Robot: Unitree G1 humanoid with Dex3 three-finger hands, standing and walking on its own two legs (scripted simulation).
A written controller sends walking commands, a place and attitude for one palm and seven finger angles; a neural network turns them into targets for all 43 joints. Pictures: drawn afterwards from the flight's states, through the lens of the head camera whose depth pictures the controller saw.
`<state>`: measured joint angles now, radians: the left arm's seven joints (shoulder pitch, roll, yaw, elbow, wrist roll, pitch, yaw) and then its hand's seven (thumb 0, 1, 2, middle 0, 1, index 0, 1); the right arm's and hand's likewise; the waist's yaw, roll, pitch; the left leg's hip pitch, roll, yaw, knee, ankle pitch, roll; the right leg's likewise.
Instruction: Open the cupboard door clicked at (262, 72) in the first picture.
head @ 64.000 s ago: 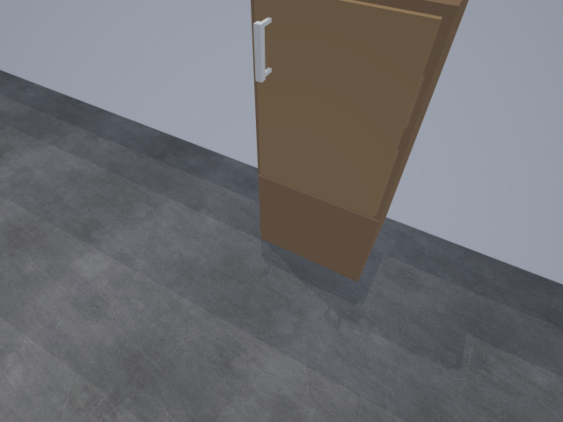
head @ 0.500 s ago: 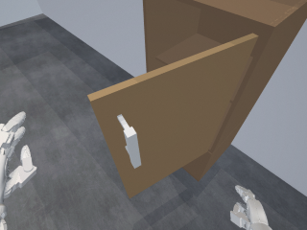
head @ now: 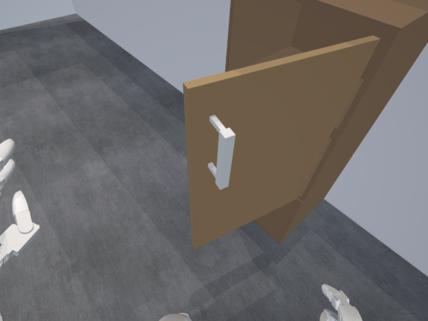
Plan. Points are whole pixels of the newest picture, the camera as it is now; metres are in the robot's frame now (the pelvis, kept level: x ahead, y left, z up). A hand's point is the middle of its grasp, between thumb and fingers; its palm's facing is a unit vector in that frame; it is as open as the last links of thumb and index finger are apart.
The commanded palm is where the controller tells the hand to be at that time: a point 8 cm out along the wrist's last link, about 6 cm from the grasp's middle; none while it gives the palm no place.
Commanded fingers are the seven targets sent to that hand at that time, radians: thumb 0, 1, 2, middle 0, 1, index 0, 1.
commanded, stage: step back with the hand held close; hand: left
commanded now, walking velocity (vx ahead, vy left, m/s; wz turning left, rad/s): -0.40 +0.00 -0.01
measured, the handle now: (218, 154) +0.38 +0.03 +0.13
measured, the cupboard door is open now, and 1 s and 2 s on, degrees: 76 76 76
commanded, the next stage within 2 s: stop stepping back and stand still in 0.28 s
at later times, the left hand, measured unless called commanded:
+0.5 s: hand out of the picture +0.09 +0.24 +0.18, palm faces +0.28 -0.81 -0.52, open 7.4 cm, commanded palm +0.02 +0.30 +0.19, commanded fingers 0.00 0.90 0.90 -0.20 -0.30 -0.20 -0.30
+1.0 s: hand out of the picture +0.02 +0.27 +0.19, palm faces +0.39 -0.79 -0.47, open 7.4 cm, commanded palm -0.03 +0.32 +0.19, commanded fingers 0.00 0.90 0.90 -0.20 -0.30 -0.20 -0.30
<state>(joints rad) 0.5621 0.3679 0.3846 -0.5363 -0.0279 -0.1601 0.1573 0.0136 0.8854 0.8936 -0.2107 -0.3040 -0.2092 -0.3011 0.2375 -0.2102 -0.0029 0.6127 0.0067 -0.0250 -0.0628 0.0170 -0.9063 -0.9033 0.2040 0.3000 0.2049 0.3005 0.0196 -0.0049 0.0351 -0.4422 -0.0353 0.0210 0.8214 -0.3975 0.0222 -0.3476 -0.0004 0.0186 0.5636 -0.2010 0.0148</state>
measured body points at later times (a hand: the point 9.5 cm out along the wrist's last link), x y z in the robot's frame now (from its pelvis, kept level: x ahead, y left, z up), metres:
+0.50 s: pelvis -0.13 +0.00 +0.01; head -0.09 +0.01 +0.45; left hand +0.07 +0.28 +0.21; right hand +0.04 -0.22 -0.08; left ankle +0.02 +0.10 -0.72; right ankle -0.22 -0.09 -0.73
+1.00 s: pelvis -0.19 +0.02 +0.01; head -0.20 +0.03 +0.46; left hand +0.00 +0.31 +0.22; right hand -0.04 -0.22 -0.06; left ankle -0.16 +0.10 -0.73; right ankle -0.22 -0.08 -0.72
